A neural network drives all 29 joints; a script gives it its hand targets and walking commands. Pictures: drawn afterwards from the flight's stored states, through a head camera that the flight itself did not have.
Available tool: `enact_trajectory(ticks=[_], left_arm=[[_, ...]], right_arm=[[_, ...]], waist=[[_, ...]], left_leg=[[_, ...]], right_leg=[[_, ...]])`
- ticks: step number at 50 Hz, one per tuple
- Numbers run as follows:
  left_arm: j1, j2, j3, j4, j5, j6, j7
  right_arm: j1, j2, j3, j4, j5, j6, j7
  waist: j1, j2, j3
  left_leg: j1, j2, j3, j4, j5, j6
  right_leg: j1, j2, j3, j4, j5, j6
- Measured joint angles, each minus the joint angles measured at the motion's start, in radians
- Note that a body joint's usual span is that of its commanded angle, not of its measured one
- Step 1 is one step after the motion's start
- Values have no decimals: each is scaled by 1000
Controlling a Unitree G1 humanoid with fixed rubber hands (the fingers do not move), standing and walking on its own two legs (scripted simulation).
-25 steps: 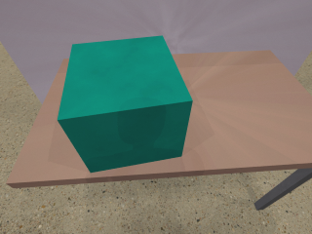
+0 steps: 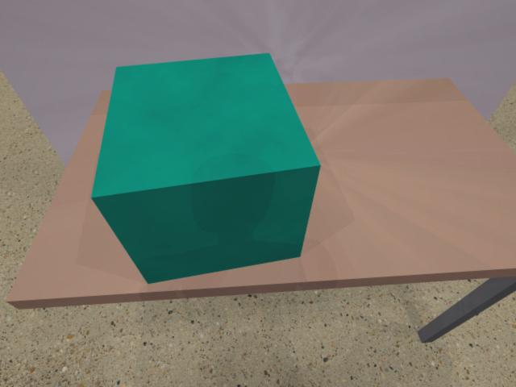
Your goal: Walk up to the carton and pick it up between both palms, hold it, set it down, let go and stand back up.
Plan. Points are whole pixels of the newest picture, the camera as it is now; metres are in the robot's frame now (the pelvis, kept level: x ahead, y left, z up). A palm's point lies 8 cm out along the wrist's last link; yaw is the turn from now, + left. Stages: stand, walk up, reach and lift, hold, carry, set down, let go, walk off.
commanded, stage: stand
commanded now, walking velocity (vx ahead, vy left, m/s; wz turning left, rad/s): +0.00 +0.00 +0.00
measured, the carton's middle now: (210, 164) +0.49 +0.09 +0.05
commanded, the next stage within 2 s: none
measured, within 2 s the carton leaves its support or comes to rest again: neither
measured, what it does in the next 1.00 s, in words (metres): stands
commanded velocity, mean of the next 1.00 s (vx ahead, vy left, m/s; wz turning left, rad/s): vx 0.00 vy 0.00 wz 0.00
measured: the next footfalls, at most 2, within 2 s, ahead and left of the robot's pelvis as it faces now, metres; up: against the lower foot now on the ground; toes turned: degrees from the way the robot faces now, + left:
none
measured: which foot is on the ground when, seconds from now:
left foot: down 0.00-1.00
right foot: down 0.00-1.00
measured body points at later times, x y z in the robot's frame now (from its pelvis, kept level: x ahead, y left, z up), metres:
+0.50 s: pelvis -0.01 +0.00 +0.00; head +0.00 +0.00 +0.45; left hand -0.02 +0.21 -0.16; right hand -0.04 -0.21 -0.16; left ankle -0.03 +0.06 -0.74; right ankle -0.01 -0.13 -0.74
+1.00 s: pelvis -0.01 +0.00 +0.00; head +0.00 +0.00 +0.45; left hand -0.02 +0.21 -0.16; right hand -0.04 -0.21 -0.16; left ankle -0.03 +0.06 -0.74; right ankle -0.01 -0.13 -0.74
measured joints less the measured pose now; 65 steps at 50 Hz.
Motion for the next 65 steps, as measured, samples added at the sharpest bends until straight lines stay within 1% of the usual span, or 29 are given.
enact_trajectory(ticks=[6, 14, 19, 31, 42, 47, 60, 65], left_arm=[[-9, 9, -6, -6, -12, 3, 7], [-5, 3, -19, -3, -4, 5, 7], [7, -1, -26, 4, -6, 1, 4], [24, -3, -32, 12, -6, 1, 0], [23, -2, -37, 10, -5, -1, 0], [29, -7, -27, 5, 3, -4, -4], [25, 0, -9, -2, -1, 3, -4], [23, -2, -10, 1, 1, 4, -1]], right_arm=[[6, 2, 2, 5, 4, -6, -3], [-4, 0, 2, 1, 3, 3, -1], [-8, -2, 2, -2, 5, 4, 4], [12, -8, 3, 9, 7, 4, 5], [8, -6, 8, 4, 8, 2, 5], [4, -10, 6, 1, 5, 6, 8], [21, 6, 10, 7, 4, -3, 0], [24, 8, 11, 8, 5, -3, -1]], waist=[[9, -10, -11], [16, 9, -23], [14, 12, -14], [15, -3, -11], [15, 6, -20], [9, 13, -25], [6, -10, -20], [4, -4, -25]], left_leg=[[14, -14, 2, -6, 2, 8], [22, -16, 3, -9, 6, 5], [16, -15, 4, -14, 15, 6], [11, -15, 4, -26, 29, 7], [7, -15, 3, -22, 29, 9], [-4, -8, 2, -6, 19, 6], [-6, -11, 5, -12, 15, 13], [-1, -12, 3, -10, 7, 15]], right_leg=[[-1, -11, 1, 29, -18, 3], [3, -12, 2, 32, -16, 3], [-2, -12, 3, 26, -6, 3], [-7, -12, 2, 14, 8, 3], [-9, -13, 1, 14, 9, 4], [-10, -8, 0, 7, 12, 6], [-10, -11, 3, -4, 12, 12], [-2, -13, 2, -8, 7, 14]])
